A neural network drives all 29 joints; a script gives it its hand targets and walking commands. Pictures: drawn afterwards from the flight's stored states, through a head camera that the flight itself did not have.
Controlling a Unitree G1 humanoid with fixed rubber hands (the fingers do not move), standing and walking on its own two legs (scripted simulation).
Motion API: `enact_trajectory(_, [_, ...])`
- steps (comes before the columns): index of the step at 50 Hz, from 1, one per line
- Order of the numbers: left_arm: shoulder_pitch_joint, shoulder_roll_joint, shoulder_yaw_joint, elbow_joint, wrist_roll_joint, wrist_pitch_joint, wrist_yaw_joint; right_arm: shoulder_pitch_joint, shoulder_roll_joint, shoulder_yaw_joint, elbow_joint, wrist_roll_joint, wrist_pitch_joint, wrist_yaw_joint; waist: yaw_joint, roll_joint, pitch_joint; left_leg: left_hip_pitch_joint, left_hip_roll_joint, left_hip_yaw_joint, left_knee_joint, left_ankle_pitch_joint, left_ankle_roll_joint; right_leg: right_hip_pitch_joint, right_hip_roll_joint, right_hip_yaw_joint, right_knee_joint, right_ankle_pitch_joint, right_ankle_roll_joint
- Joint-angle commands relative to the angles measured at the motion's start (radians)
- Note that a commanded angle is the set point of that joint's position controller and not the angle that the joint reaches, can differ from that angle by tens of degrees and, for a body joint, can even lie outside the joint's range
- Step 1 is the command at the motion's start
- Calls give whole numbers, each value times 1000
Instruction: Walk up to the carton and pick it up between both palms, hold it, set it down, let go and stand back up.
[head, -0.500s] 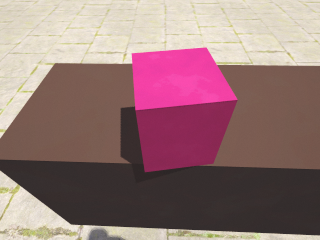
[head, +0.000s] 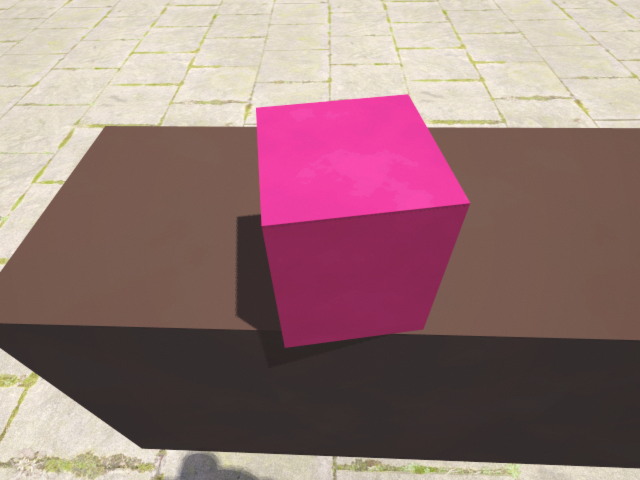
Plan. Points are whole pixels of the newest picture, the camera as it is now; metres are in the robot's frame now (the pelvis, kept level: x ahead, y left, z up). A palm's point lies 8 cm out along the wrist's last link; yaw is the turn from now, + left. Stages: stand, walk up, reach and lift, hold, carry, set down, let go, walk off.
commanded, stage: stand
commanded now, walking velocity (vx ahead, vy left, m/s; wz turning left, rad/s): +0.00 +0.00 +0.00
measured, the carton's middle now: (344, 225) +0.41 -0.01 +0.09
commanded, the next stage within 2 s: none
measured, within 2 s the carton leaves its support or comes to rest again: neither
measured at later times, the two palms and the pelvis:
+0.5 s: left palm out of the picture +0.00 +0.24 -0.14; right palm out of the picture +0.00 -0.25 -0.13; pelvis +0.01 -0.01 +0.00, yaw +0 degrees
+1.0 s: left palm out of the picture +0.01 +0.23 -0.14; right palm out of the picture +0.00 -0.24 -0.13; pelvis +0.01 -0.01 +0.00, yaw +0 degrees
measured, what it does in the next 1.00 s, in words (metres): stands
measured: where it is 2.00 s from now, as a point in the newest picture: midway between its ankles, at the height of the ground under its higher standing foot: outside the picture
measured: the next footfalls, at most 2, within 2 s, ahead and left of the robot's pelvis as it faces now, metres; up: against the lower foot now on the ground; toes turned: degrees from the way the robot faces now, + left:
none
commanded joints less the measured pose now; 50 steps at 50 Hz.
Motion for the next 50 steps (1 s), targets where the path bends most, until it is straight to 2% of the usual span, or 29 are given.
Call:
enact_trajectory(1, [55,110,27,-25,0,-12,6,67,-115,-26,-27,0,-12,-7,1,6,77,-21,121,-127,-105,-12,-7,-52,-94,90,-88,12,-14])
enact_trajectory(32, [49,87,27,23,-3,-9,13,55,-90,-20,45,1,-7,-15,0,5,73,-3,121,-116,-108,2,-14,-44,-93,87,-105,13,-15])
enact_trajectory(50, [44,73,27,41,-3,-9,17,48,-79,-17,71,2,-8,-19,-1,4,67,12,124,-112,-106,45,-15,-20,-95,82,-104,57,-16])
